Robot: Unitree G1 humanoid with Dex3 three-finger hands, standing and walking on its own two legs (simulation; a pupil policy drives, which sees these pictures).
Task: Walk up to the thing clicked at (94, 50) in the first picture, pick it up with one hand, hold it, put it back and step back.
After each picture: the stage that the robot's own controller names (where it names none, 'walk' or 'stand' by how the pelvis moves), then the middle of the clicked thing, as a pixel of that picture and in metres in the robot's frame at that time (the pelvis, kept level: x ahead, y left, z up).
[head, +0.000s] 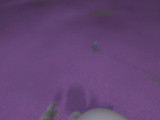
stand; (94, 47) +1.38 +0.00 -0.65
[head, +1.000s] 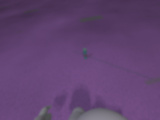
walk; (85, 53) +1.22 +0.27 -0.64
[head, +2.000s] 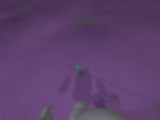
walk; (79, 71) +0.76 +0.32 -0.65
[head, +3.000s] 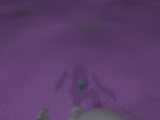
walk; (80, 85) +0.53 +0.20 -0.64
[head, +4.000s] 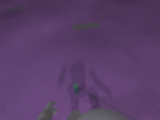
stand; (76, 89) +0.46 +0.22 -0.65
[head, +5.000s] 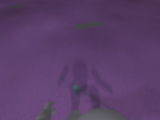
stand; (76, 90) +0.43 +0.21 -0.64
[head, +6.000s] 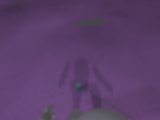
stand; (78, 87) +0.45 +0.19 -0.65
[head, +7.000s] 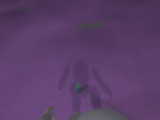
stand; (78, 89) +0.47 +0.20 -0.66
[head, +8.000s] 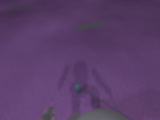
stand; (78, 89) +0.46 +0.20 -0.66
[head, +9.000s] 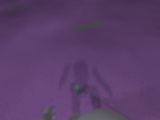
go down; (78, 90) +0.44 +0.20 -0.66
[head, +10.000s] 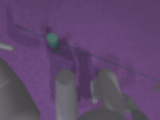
go down; (54, 44) +0.52 +0.25 -0.25
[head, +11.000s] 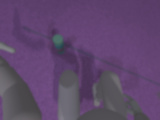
approach; (59, 45) +0.52 +0.24 -0.25
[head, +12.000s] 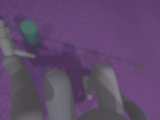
close in; (32, 38) +0.50 +0.28 -0.17
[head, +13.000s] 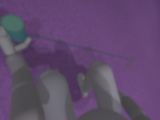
close; (19, 36) +0.50 +0.30 -0.17
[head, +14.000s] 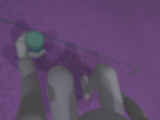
lift; (35, 46) +0.43 +0.29 -0.16
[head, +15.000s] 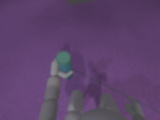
lift; (66, 67) +0.34 +0.19 +0.04
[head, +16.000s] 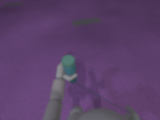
hold; (70, 71) +0.32 +0.16 +0.06
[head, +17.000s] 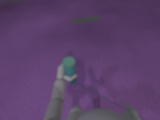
hold; (71, 72) +0.32 +0.17 +0.03
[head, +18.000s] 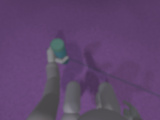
crouch; (61, 54) +0.44 +0.21 -0.04
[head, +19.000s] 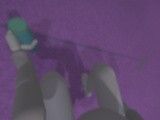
lower; (27, 39) +0.50 +0.28 -0.17
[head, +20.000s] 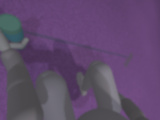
lower; (15, 36) +0.49 +0.30 -0.17
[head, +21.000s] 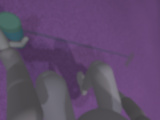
lower; (15, 35) +0.49 +0.31 -0.18
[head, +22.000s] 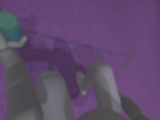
lower; (13, 35) +0.49 +0.31 -0.18
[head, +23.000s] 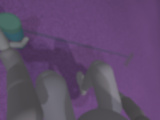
loosen; (15, 35) +0.49 +0.31 -0.18
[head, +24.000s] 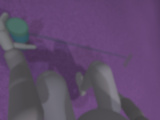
withdraw; (21, 38) +0.49 +0.29 -0.18
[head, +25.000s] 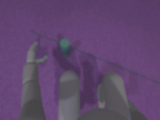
walk; (65, 49) +0.51 +0.22 -0.23
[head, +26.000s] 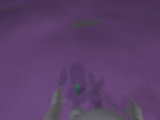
stand; (77, 89) +0.45 +0.18 -0.58
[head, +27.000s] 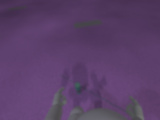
stand; (78, 88) +0.46 +0.19 -0.60
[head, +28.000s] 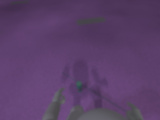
stand; (79, 87) +0.45 +0.18 -0.61
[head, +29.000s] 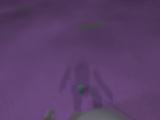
walk; (80, 89) +0.46 +0.18 -0.65
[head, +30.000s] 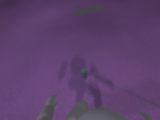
walk; (84, 74) +0.58 +0.17 -0.64
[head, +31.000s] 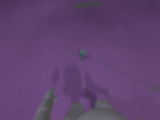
walk; (82, 55) +0.91 +0.16 -0.63
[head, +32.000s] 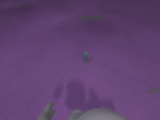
stand; (85, 57) +1.07 +0.17 -0.64
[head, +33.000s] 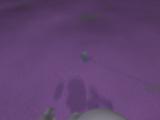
stand; (84, 57) +1.07 +0.19 -0.66
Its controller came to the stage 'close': yes
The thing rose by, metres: 0.70
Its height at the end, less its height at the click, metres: +0.00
